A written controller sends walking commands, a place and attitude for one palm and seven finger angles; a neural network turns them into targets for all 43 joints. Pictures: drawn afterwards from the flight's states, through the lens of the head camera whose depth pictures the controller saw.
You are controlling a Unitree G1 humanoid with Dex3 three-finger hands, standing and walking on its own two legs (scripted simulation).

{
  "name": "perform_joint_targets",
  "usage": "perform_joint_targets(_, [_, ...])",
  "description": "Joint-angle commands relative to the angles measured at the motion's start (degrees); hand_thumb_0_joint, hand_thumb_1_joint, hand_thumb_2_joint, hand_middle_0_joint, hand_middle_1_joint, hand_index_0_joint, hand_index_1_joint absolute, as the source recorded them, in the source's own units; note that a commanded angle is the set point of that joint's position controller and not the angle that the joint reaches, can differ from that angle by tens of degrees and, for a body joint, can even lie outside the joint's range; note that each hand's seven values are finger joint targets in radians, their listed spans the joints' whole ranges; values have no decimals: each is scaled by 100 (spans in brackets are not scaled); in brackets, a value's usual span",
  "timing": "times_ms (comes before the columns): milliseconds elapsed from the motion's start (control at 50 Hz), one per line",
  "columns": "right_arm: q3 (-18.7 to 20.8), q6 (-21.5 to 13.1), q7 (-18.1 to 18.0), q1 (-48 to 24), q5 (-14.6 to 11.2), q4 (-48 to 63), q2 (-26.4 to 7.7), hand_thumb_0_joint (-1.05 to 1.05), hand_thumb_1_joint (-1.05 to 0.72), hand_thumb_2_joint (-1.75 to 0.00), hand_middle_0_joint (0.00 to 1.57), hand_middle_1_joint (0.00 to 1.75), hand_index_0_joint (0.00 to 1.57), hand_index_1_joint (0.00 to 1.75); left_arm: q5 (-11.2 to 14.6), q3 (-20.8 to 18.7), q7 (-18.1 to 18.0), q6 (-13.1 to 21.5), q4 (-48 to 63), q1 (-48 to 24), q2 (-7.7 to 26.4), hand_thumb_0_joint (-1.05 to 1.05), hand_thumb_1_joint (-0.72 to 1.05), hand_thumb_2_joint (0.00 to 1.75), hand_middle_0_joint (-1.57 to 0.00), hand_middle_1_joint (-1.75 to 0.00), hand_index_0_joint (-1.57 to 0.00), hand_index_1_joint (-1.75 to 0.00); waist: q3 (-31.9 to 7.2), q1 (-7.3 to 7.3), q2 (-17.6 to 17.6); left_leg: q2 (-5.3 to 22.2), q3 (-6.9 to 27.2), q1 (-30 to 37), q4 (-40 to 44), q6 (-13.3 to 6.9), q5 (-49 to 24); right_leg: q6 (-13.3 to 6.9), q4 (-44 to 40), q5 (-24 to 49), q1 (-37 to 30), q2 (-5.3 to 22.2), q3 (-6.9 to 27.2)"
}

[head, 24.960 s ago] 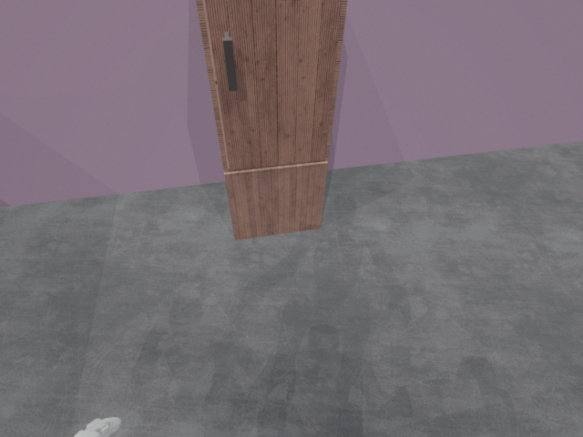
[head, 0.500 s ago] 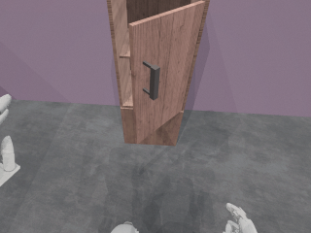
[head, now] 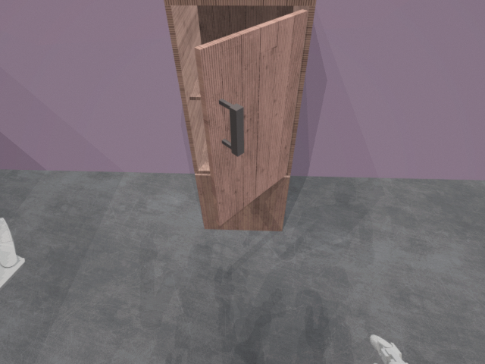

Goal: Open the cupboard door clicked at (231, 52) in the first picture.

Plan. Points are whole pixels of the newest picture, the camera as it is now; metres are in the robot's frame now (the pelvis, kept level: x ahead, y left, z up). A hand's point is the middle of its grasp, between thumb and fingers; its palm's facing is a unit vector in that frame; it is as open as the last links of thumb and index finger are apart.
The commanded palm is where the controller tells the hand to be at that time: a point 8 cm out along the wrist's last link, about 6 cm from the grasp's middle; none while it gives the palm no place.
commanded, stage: let the arm hang, fingers relaxed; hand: left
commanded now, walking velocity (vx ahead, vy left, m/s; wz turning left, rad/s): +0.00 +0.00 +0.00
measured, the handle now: (230, 127) +0.63 +0.07 +0.05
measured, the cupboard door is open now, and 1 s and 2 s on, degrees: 47 47 47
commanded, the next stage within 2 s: look to check the result in 1.18 s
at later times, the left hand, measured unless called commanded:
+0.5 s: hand out of the picture -0.06 +0.21 -0.18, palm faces +0.06 -0.98 -0.18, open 7.1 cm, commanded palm none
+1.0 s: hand out of the picture -0.02 +0.24 -0.16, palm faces +0.05 -0.96 -0.28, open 7.4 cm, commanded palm none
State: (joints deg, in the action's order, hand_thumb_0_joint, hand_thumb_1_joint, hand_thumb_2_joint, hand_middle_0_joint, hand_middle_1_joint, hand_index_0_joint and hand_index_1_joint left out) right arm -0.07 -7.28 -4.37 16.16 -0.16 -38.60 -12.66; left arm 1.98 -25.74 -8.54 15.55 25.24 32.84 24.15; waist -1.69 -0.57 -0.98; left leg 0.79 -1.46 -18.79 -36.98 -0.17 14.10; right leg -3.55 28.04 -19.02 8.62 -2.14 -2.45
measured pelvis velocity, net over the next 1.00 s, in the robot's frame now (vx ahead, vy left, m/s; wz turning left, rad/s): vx -0.04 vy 0.03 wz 0.04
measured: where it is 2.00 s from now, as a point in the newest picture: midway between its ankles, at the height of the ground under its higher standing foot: outside the picture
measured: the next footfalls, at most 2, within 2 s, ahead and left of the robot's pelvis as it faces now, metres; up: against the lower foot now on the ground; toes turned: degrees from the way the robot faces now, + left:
none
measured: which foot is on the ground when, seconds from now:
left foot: down 0.00-1.00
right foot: down 0.00-1.00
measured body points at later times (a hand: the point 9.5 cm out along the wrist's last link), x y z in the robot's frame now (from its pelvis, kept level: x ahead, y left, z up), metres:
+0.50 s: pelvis -0.05 +0.02 +0.00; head -0.03 +0.04 +0.45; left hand -0.06 +0.26 -0.16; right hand +0.01 -0.23 -0.14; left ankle +0.02 +0.13 -0.74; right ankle -0.04 -0.08 -0.74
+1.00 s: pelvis -0.04 +0.03 +0.01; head -0.04 +0.02 +0.45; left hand -0.02 +0.29 -0.14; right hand -0.01 -0.23 -0.15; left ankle +0.02 +0.13 -0.74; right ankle -0.04 -0.08 -0.74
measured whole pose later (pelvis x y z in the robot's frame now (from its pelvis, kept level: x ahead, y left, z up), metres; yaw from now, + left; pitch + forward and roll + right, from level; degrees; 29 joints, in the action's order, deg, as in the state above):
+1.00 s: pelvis -0.04 +0.03 +0.01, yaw +2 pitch -2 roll +0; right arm 1.2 0.7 -0.9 13.1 1.2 -65.1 -13.7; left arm -0.5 -1.0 -0.3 0.4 -64.4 12.8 13.8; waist 2.0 0.5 -1.6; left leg -1.7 -0.2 -13.9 -22.7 -1.7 6.9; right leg -1.3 24.6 -14.4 8.3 0.2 -4.1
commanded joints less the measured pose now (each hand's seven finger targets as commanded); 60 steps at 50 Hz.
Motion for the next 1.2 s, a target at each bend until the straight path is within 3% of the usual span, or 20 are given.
perform_joint_targets(0, [287, -373, -85, -780, -19, 848, -718, 0, -90, -90, 20, 30, 20, 30, 13, -78, -76, -4, 305, -894, 589, 0, 90, 90, -20, -30, -20, -30, -65, 43, 175, 476, 436, 1192, 1181, -284, -1511, 470, -520, 1687, 553, 630, 728])
perform_joint_targets(20, [300, -372, -92, -789, -46, 880, -732, 0, -90, -90, 20, 30, 20, 30, 12, -15, -54, -17, 406, -882, 602, 0, 90, 90, -20, -30, -20, -30, -170, 22, 366, 580, 505, 1280, 1121, -326, -1676, 577, -574, 1665, 517, 566, 678])
perform_joint_targets(40, [309, -357, -75, -823, -53, 961, -778, 0, -90, -90, 20, 30, 20, 30, -12, -70, -44, -31, 633, -889, 696, 0, 90, 90, -20, -30, -20, -30, -196, 5, 528, 535, 417, 1205, 981, -329, -1976, 612, -630, 2091, 346, 533, 708])
perform_joint_targets(60, [544, -362, 420, -994, 105, -321, -1735, 0, -90, -90, 20, 30, 20, 30, -516, 1872, 707, -967, -3521, -863, 34, 0, 90, 90, -20, -30, -20, -30, -93, 191, 174, 653, 780, 544, 203, -371, -3395, 251, 464, 3431, 729, 956, 364])
perform_joint_targets(80, [526, 21, 401, -571, 45, -248, -1328, 0, -90, -90, 20, 30, 20, 30, -416, 1779, 809, -1359, -3652, -792, -201, 0, 90, 90, -20, -30, -20, -30, -476, 101, 209, 538, 665, 621, 377, -431, -3630, 190, 490, 3287, 311, 800, 476])
perform_joint_targets(100, [464, 142, 376, -572, 31, -174, -1231, 0, -90, -90, 20, 30, 20, 30, -403, 1841, 839, -1463, -3641, -777, -289, 0, 90, 90, -20, -30, -20, -30, -425, 71, 192, 559, 585, 636, 402, -400, -3448, 194, 454, 2935, 358, 749, 444])
perform_joint_targets(120, [442, 201, 387, -644, 79, -270, -1212, 0, -90, -90, 20, 30, 20, 30, -423, 1896, 845, -1448, -3879, -1043, -295, 0, 90, 90, -20, -30, -20, -30, -545, 46, 271, 624, 741, 354, 485, -440, -2833, 158, 454, 2371, 294, 729, 411])
perform_joint_targets(160, [302, 324, 401, -802, 132, -282, -1160, 0, -90, -90, 20, 30, 20, 30, -407, 1960, 860, -1450, -4508, -1371, -160, 0, 90, 90, -20, -30, -20, -30, -347, 8, 642, 654, 1031, -4, 858, -497, -1830, 169, 182, 1352, 172, 674, 391])
perform_joint_targets(180, [276, 359, 402, -895, 154, -316, -1184, 0, -90, -90, 20, 30, 20, 30, -403, 2000, 869, -1436, -4822, -1491, -75, 0, 90, 90, -20, -30, -20, -30, -308, -11, 818, 576, 1009, 13, 879, -449, -1639, 134, -14, 1304, 178, 720, 505])
perform_joint_targets(200, [270, 396, 391, -924, 166, -366, -1231, 0, -90, -90, 20, 30, 20, 30, -403, 2030, 864, -1410, -5131, -1668, 25, 0, 90, 90, -20, -30, -20, -30, -353, 7, 1142, 478, 885, 181, 765, -374, -1849, 83, -113, 1759, 137, 796, 602])
perform_joint_targets(220, [282, 450, 393, -921, 158, -452, -1260, 0, -90, -90, 20, 30, 20, 30, -391, 2062, 841, -1412, -5443, -1847, 128, 0, 90, 90, -20, -30, -20, -30, -379, 45, 1101, 404, 825, 310, 750, -306, -1815, 6, -143, 1810, 155, 908, 626])
perform_joint_targets(300, [129, 637, 383, -998, 184, -918, -993, 0, -90, -90, 20, 30, 20, 30, -312, 2308, 784, -1526, -6654, -1944, -97, 0, 90, 90, -20, -30, -20, -30, -25, 69, -602, 409, 870, 456, 1361, -239, -1004, 77, -477, 681, 263, 788, 653])
perform_joint_targets(400, [106, 767, 324, -738, 175, -1391, -707, 0, -90, -90, 20, 30, 20, 30, -282, 2334, 778, -1554, -7765, -1579, -378, 0, 90, 90, -20, -30, -20, -30, 182, 60, -1240, 350, 955, 322, 1765, -189, 391, -3, -921, -103, 229, 741, 606])
perform_joint_targets(460, [169, 806, 306, -526, 152, -1630, -806, 0, -90, -90, 20, 30, 20, 30, -284, 2347, 799, -1551, -8154, -1543, -297, 0, 90, 90, -20, -30, -20, -30, 309, 74, -782, 370, 1029, 314, 1885, -198, 829, -17, -1062, -422, 327, 713, 559])
perform_joint_targets(540, [239, 790, 284, -255, 136, -1909, -899, 0, -90, -90, 20, 30, 20, 30, -285, 2346, 797, -1528, -8517, -1516, -300, 0, 90, 90, -20, -30, -20, -30, 474, 101, -54, 419, 1092, 425, 1927, -252, 798, -44, -1157, -629, 542, 722, 527])
perform_joint_targets(640, [264, 777, 274, -112, 136, -2169, -886, 0, -90, -90, 20, 30, 20, 30, -275, 2345, 769, -1531, -8781, -1419, -289, 0, 90, 90, -20, -30, -20, -30, 603, 87, 14, 472, 1156, 436, 2077, -291, 895, -54, -1075, -679, 646, 715, 486])
perform_joint_targets(700, [283, 769, 280, -95, 135, -2254, -904, 0, -90, -90, 20, 30, 20, 30, -279, 2342, 753, -1521, -8841, -1407, -247, 0, 90, 90, -20, -30, -20, -30, 669, 61, 289, 447, 1105, 386, 2050, -302, 815, -57, -1123, -702, 638, 743, 552])
perform_joint_targets(860, [266, 711, 297, -181, 142, -2415, -895, 0, -90, -90, 20, 30, 20, 30, -274, 2303, 737, -1495, -8861, -1592, -130, 0, 90, 90, -20, -30, -20, -30, 697, 43, 32, 449, 1095, 405, 2134, -290, 508, -63, -1034, -453, 545, 789, 549])
perform_joint_targets(1000, [234, 647, 301, -359, 132, -2433, -958, 0, -90, -90, 20, 30, 20, 30, -259, 2307, 734, -1423, -8824, -1902, -54, 0, 90, 90, -20, -30, -20, -30, 519, 73, -119, 450, 948, 683, 1965, -241, -480, -36, -1100, 227, 312, 872, 571])
perform_joint_targets(1180, [197, 624, 295, -605, 128, -2417, -1046, 0, -90, -90, 20, 30, 20, 30, -244, 2312, 726, -1380, -8800, -2187, -21, 0, 90, 90, -20, -30, -20, -30, 348, 89, 3, 483, 836, 927, 1867, -188, -1173, 7, -1225, 957, 11, 943, 575])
